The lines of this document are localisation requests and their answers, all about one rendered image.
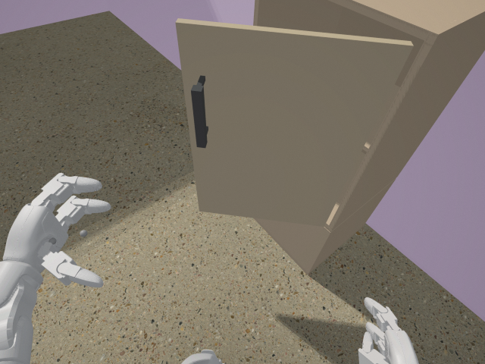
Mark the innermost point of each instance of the robot left hand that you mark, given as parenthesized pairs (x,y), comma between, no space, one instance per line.
(35,225)

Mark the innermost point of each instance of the handle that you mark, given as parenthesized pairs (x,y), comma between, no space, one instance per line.
(198,106)

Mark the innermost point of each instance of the cupboard door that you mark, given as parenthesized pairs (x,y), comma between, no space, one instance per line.
(288,113)

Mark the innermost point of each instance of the robot left forearm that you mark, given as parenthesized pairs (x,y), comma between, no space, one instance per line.
(19,283)

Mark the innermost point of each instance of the robot right hand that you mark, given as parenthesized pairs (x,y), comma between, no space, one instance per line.
(394,345)

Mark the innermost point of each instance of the robot left shin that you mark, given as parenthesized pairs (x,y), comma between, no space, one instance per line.
(208,351)

